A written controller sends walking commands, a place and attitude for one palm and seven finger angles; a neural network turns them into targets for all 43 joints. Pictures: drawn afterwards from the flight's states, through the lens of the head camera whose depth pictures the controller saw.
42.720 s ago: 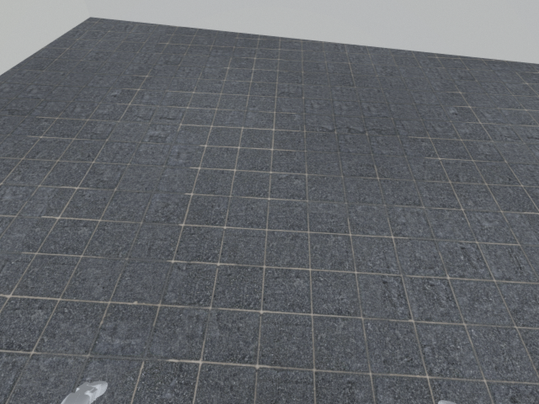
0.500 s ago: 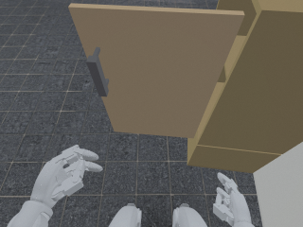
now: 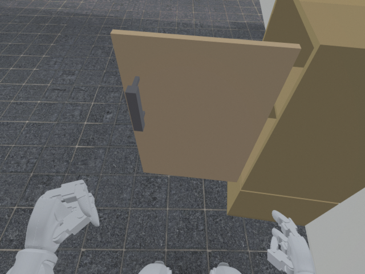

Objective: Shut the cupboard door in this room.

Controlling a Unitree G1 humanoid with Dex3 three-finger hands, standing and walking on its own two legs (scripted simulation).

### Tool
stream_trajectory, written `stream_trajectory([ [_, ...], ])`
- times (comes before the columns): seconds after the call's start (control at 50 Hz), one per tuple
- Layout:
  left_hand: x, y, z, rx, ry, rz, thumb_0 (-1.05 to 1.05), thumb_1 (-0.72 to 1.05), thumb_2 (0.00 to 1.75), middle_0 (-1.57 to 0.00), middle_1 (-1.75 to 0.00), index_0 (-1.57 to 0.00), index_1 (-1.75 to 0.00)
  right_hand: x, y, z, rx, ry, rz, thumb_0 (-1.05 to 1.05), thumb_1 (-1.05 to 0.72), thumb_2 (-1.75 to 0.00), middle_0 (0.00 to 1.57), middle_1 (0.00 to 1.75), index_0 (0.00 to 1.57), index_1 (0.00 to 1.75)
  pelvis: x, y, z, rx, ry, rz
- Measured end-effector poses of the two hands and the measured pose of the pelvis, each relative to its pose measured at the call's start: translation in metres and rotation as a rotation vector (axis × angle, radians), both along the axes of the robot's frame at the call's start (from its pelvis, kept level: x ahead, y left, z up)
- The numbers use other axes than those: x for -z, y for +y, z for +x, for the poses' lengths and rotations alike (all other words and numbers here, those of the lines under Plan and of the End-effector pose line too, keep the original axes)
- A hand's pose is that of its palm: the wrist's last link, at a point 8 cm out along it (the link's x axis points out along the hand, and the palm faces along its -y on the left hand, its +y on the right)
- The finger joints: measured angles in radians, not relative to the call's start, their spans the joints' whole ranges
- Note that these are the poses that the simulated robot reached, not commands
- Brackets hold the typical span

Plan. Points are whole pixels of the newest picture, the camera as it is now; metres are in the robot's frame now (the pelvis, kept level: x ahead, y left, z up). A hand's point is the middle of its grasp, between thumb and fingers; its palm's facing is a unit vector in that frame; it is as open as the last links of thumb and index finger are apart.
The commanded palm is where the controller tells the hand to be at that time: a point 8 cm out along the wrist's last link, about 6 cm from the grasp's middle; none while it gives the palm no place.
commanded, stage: raise the hand and make a fist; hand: left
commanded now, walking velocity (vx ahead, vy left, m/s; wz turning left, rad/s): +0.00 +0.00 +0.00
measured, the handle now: (138, 104) +0.50 +0.16 +0.07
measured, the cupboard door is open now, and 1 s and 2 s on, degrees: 92 92 92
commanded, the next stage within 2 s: bring the fist close to the handle in 0.64 s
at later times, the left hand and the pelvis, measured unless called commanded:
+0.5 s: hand (102, 206) +0.23 +0.17 +0.06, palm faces -0.07 -1.00 -0.04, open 3.1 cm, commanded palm +0.22 +0.23 +0.07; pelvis +0.01 -0.01 +0.01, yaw +0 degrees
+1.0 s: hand (115, 188) +0.27 +0.16 +0.07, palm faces -0.05 -1.00 -0.06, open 3.1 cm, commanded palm +0.26 +0.21 +0.07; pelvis +0.00 -0.02 +0.00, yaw +1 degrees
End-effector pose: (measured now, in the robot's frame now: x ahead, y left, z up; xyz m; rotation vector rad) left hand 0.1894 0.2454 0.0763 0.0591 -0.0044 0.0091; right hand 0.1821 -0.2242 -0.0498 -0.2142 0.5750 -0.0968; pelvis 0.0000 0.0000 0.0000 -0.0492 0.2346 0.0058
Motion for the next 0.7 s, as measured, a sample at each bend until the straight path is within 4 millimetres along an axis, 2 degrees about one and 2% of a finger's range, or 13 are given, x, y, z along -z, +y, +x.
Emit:
stream_trajectory([
  [0.12, 0.025, -0.011, 0.006, 0.077, 0.124, -0.018, 0.01, 0.9, 0.9, -1.26, -1.46, -1.26, -1.46, 0.0, 0.007, 0.002, -0.039, 0.018, -0.004, 0.01, -0.9, -0.9, 0.21, 0.3, 0.21, 0.3, -0.002, 0.001, 0.002, -0.005, 0.001, -0.003],
  [0.16, 0.022, -0.012, 0.009, 0.087, 0.109, -0.016, 0.02, 0.9, 0.9, -1.27, -1.47, -1.27, -1.47, 0.0, 0.005, 0.0, -0.035, 0.031, -0.011, 0.01, -0.9, -0.9, 0.21, 0.3, 0.21, 0.3, -0.003, 0.0, 0.004, -0.003, 0.0, -0.002],
  [0.26, -0.006, -0.002, 0.021, 0.04, -0.014, 0.015, 0.02, 0.9, 0.9, -1.29, -1.49, -1.29, -1.49, 0.003, -0.001, -0.007, -0.016, 0.068, -0.014, 0.01, -0.9, -0.9, 0.21, 0.3, 0.21, 0.3, -0.006, -0.001, 0.009, -0.003, -0.004, -0.003],
  [0.3, -0.011, 0.001, 0.026, 0.027, -0.028, 0.023, 0.02, 0.9, 0.9, -1.29, -1.49, -1.29, -1.49, 0.005, -0.004, -0.009, -0.007, 0.081, -0.01, 0.01, -0.9, -0.9, 0.21, 0.3, 0.21, 0.3, -0.007, -0.001, 0.011, -0.004, -0.005, -0.002],
  [0.46, 0.014, -0.014, 0.028, 0.079, 0.13, -0.016, 0.01, 0.9, 0.9, -1.29, -1.49, -1.29, -1.5, 0.003, -0.018, -0.015, 0.036, 0.094, -0.014, 0.02, -0.9, -0.9, 0.21, 0.3, 0.21, 0.3, -0.011, -0.004, 0.014, 0.005, 0.001, 0.01],
  [0.6, -0.007, -0.013, 0.027, 0.022, -0.024, 0.01, 0.02, 0.9, 0.9, -1.29, -1.49, -1.3, -1.5, 0.003, -0.026, -0.012, 0.023, 0.087, -0.029, 0.02, -0.9, -0.9, 0.2, 0.3, 0.2, 0.3, -0.009, -0.011, 0.014, 0.002, 0.0, 0.013],
  [0.7, 0.004, -0.019, 0.026, 0.048, 0.035, 0.003, 0.01, 0.9, 0.9, -1.29, -1.5, -1.3, -1.5, 0.005, -0.027, -0.008, 0.019, 0.078, -0.011, 0.02, -0.9, -0.9, 0.2, 0.3, 0.21, 0.3, -0.008, -0.014, 0.012, -0.002, 0.0, 0.012],
])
